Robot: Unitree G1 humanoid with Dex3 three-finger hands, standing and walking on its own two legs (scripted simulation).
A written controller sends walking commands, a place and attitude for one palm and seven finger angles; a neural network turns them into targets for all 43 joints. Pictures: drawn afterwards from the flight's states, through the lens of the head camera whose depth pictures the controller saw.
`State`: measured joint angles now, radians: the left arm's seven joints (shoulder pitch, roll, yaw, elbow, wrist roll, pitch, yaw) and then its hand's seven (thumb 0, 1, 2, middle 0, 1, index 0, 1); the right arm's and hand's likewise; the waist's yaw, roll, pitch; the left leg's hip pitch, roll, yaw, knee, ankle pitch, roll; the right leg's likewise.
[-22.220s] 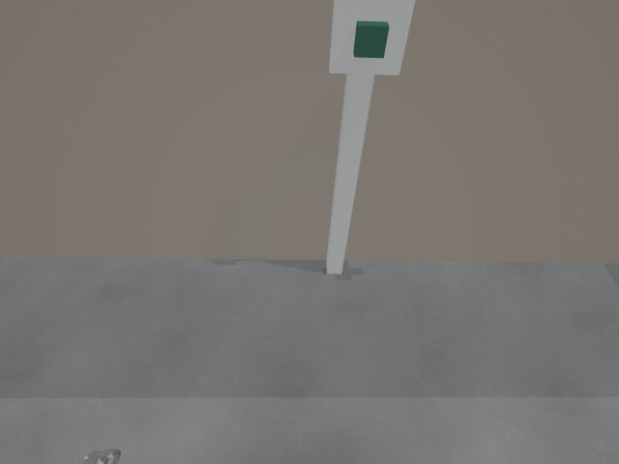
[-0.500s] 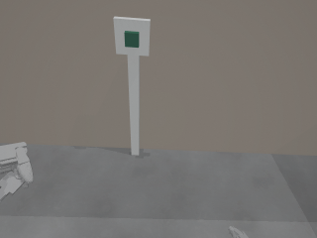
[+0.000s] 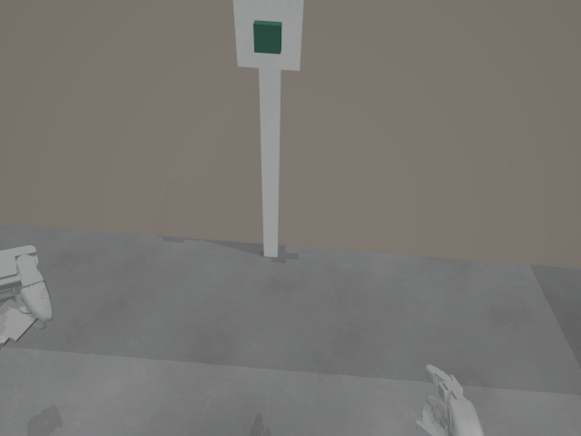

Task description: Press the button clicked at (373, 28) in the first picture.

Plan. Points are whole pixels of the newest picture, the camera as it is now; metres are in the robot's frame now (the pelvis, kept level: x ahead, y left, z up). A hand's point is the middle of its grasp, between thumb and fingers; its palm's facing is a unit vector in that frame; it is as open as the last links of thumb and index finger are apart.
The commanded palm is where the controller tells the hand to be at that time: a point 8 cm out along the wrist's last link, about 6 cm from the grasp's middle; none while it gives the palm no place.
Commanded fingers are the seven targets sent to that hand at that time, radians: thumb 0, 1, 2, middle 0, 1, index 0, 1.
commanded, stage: stop stepping back and stand still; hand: left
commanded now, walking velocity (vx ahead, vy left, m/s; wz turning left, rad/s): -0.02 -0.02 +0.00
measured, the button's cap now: (267, 36) +0.93 +0.10 +0.16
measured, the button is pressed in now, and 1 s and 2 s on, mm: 0 0 0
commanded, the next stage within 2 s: let the arm hang, fingers relaxed in 0.40 s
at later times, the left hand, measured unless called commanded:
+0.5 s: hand (51, 296) +0.21 +0.25 +0.17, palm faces +0.32 -0.82 -0.48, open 3.1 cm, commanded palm none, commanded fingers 0.00 0.90 0.90 -1.26 -1.46 -1.26 -1.46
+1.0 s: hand out of the picture -0.03 +0.23 -0.16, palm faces +0.01 -0.97 -0.25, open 4.7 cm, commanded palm none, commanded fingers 0.00 0.90 0.90 -0.35 -0.46 -0.35 -0.46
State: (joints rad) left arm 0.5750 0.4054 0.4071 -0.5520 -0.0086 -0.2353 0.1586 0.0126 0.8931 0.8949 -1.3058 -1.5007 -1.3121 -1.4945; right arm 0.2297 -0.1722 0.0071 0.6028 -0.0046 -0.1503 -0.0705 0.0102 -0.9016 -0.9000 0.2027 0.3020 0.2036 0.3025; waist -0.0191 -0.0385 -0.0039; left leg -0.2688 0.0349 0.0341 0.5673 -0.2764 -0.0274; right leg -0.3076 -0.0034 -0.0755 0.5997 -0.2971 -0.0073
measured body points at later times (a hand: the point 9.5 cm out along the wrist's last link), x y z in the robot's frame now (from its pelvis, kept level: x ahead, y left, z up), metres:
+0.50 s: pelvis +0.02 +0.02 +0.01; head +0.04 +0.02 +0.46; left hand +0.19 +0.29 +0.19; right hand +0.20 -0.21 -0.07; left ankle +0.02 +0.12 -0.73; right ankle +0.03 -0.08 -0.73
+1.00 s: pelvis +0.00 +0.02 +0.01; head +0.02 +0.03 +0.46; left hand -0.03 +0.28 -0.14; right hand -0.02 -0.22 -0.14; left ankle +0.02 +0.13 -0.73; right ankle +0.03 -0.08 -0.73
